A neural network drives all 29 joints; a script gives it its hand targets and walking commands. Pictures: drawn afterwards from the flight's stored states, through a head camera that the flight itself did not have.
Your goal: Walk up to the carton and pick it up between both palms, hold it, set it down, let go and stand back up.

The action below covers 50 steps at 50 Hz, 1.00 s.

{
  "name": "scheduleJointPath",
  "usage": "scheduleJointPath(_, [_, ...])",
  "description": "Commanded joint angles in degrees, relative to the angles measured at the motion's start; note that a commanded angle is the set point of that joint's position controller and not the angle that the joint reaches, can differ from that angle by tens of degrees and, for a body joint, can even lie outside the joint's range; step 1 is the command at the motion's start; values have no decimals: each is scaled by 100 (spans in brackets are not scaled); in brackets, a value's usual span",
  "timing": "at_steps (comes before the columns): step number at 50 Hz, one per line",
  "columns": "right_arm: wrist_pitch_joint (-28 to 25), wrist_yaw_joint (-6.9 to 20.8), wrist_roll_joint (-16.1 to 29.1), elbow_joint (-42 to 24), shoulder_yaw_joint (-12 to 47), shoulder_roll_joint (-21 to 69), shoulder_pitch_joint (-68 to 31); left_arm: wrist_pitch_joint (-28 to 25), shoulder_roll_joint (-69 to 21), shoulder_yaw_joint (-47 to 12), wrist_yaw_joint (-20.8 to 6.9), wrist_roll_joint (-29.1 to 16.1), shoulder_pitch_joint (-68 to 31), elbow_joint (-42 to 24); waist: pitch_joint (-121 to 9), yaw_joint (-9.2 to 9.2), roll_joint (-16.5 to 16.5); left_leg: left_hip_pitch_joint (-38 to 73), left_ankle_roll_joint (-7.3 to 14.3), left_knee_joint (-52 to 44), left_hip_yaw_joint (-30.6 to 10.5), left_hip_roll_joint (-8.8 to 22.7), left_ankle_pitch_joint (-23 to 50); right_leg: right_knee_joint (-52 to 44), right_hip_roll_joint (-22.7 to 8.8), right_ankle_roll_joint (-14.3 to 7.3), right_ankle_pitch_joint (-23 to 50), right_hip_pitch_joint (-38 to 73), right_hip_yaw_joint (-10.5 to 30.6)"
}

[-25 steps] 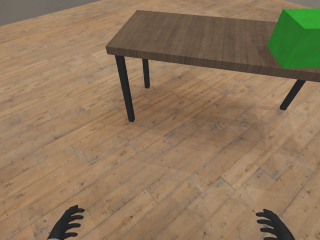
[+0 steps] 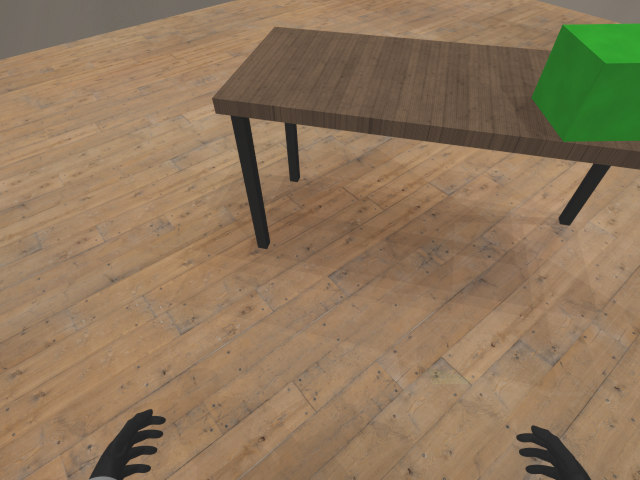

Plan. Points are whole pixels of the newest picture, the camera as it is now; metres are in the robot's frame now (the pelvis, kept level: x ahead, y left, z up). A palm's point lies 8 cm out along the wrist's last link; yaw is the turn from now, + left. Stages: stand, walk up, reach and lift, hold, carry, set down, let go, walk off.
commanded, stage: stand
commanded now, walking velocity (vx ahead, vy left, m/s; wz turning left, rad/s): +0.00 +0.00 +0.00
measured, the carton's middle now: (603, 82) +0.96 -0.66 +0.02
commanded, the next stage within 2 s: walk up in 0.92 s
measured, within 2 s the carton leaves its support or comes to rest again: neither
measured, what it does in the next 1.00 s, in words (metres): stands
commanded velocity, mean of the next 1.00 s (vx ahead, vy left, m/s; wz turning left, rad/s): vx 0.00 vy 0.00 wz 0.00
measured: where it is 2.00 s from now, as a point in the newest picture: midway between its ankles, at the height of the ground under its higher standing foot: outside the picture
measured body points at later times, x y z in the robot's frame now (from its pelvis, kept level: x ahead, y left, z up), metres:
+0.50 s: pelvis -0.01 +0.00 +0.00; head +0.00 +0.00 +0.45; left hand +0.15 +0.29 -0.08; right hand +0.13 -0.29 -0.09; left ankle +0.00 +0.12 -0.72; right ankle +0.00 -0.12 -0.72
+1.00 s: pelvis -0.02 +0.00 +0.00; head -0.03 +0.00 +0.45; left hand +0.13 +0.29 -0.08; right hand +0.11 -0.29 -0.09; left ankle +0.00 +0.12 -0.72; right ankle +0.00 -0.12 -0.72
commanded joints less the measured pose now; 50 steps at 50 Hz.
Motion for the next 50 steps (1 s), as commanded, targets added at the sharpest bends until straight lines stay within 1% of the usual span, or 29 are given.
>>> scheduleJointPath(1, [-227,-18,-132,-98,-445,-1106,-336,-250,1113,410,40,96,-322,1,-687,-28,-243,365,412,-541,-421,472,1580,-565,-555,-452,1620,215,538])
scheduleJointPath(3, [-216,-19,-135,-63,-444,-1128,-277,-255,1139,425,44,98,-305,17,-621,1,-249,312,416,-605,-463,464,1549,-556,-540,-444,1559,211,532])
scheduleJointPath(5, [-224,-13,-122,-48,-451,-1131,-290,-266,1152,418,34,94,-273,38,-670,-15,-229,366,417,-581,-462,478,1514,-573,-544,-451,1509,191,536])
scheduleJointPath(7, [-223,-14,-129,-23,-440,-1136,-309,-266,1107,400,32,84,-285,39,-647,14,-281,338,425,-572,-460,483,1511,-619,-579,-453,1541,220,585])
scheduleJointPath(9, [-222,-12,-123,-3,-449,-1150,-285,-272,1137,406,33,93,-285,66,-630,-16,-226,363,412,-584,-445,472,1555,-629,-559,-444,1565,193,559])
scheduleJointPath(11, [-222,-16,-116,0,-433,-1129,-279,-268,1148,407,34,94,-318,79,-708,-7,-296,396,421,-577,-457,490,1626,-598,-575,-443,1653,267,553])
scheduleJointPath(13, [-227,-7,-110,26,-444,-1118,-289,-270,1151,406,39,87,-305,107,-672,-26,-270,388,415,-593,-448,470,1593,-631,-571,-448,1630,245,565])
scheduleJointPath(15, [-220,-9,-115,38,-442,-1151,-308,-260,1128,398,40,83,-330,115,-656,-1,-277,362,426,-601,-477,480,1561,-649,-582,-450,1591,240,587])
scheduleJointPath(16, [-227,-7,-111,36,-441,-1140,-279,-260,1141,401,35,76,-353,116,-657,-22,-328,377,414,-614,-454,477,1576,-653,-568,-448,1589,244,568])
scheduleJointPath(17, [-221,-12,-114,81,-450,-1163,-277,-264,1140,394,32,75,-307,156,-635,-9,-325,397,402,-638,-445,476,1567,-689,-574,-448,1573,225,570])
scheduleJointPath(18, [-223,-18,-109,63,-442,-1141,-314,-264,1113,388,31,68,-338,153,-650,-12,-229,402,415,-641,-461,484,1549,-687,-579,-444,1531,233,594])
scheduleJointPath(19, [-214,-15,-125,78,-442,-1148,-323,-263,1124,394,30,79,-364,163,-608,-9,-273,361,412,-684,-480,483,1534,-680,-560,-434,1511,228,554])
scheduleJointPath(21, [-224,-10,-105,109,-433,-1150,-322,-271,1112,395,29,75,-327,193,-660,3,-225,397,420,-696,-484,491,1520,-662,-570,-443,1495,261,572])
scheduleJointPath(22, [-219,-9,-116,111,-422,-1121,-332,-265,1166,403,27,75,-352,195,-644,0,-277,407,420,-688,-480,494,1531,-678,-570,-428,1475,222,570])
scheduleJointPath(23, [-222,-7,-111,127,-425,-1139,-327,-258,1155,407,30,77,-349,193,-617,11,-214,346,427,-684,-488,495,1498,-676,-563,-436,1498,249,578])
scheduleJointPath(25, [-227,-4,-110,157,-423,-1132,-337,-254,1145,389,30,75,-381,215,-602,10,-289,329,415,-715,-491,490,1423,-706,-579,-442,1414,242,596])
scheduleJointPath(31, [-216,-3,-110,228,-418,-1138,-325,-252,1152,382,18,75,-396,296,-462,-9,-306,282,407,-824,-527,494,1126,-873,-601,-442,1089,142,669])
scheduleJointPath(32, [-216,2,-110,231,-399,-1083,-353,-251,1187,383,16,77,-408,302,-451,-3,-352,306,413,-825,-514,473,1123,-913,-595,-433,1101,125,693])
scheduleJointPath(35, [-220,0,-116,253,-411,-1137,-346,-252,1146,380,14,76,-454,308,-425,-18,-287,314,397,-858,-510,483,1085,-909,-588,-423,1016,68,674])
scheduleJointPath(37, [-224,1,-125,305,-406,-1159,-338,-249,1122,372,12,76,-404,345,-425,16,-249,319,406,-900,-544,513,1061,-906,-558,-409,1011,106,637])
scheduleJointPath(38, [-221,7,-118,295,-417,-1161,-360,-236,1154,380,17,71,-403,363,-388,17,-296,271,416,-930,-577,507,988,-889,-541,-407,966,100,620])
scheduleJointPath(40, [-219,14,-114,331,-400,-1133,-357,-246,1127,382,7,64,-400,383,-419,22,-258,284,405,-942,-552,513,993,-931,-569,-412,957,134,656])
scheduleJointPath(42, [-218,7,-119,349,-403,-1152,-371,-254,1147,376,3,78,-413,411,-351,2,-268,292,401,-955,-565,505,1001,-964,-564,-418,914,55,683])
scheduleJointPath(43, [-214,15,-113,350,-400,-1134,-386,-250,1165,375,8,76,-475,409,-345,4,-337,261,399,-941,-558,510,1008,-946,-559,-405,966,86,651])
scheduleJointPath(44, [-222,5,-115,368,-414,-1164,-375,-243,1125,369,5,80,-452,414,-434,4,-297,319,397,-939,-576,524,1029,-938,-573,-416,1005,116,663])
scheduleJointPath(46, [-210,15,-112,382,-409,-1168,-393,-243,1136,361,2,75,-428,459,-381,15,-309,267,396,-959,-567,513,978,-974,-561,-410,951,115,670])
scheduleJointPath(47, [-210,16,-112,379,-401,-1145,-370,-239,1126,361,8,70,-429,460,-356,-12,-319,238,392,-961,-571,502,905,-1012,-598,-420,895,98,700])
scheduleJointPath(49, [-201,12,-106,416,-405,-1132,-350,-237,1144,352,3,74,-481,461,-345,-10,-412,291,375,-942,-520,479,942,-1088,-607,-414,883,63,714])
scheduleJointPath(50, [-195,10,-108,432,-390,-1110,-347,-245,1167,354,4,75,-497,467,-317,-28,-383,303,379,-978,-535,484,928,-1077,-594,-400,823,20,709])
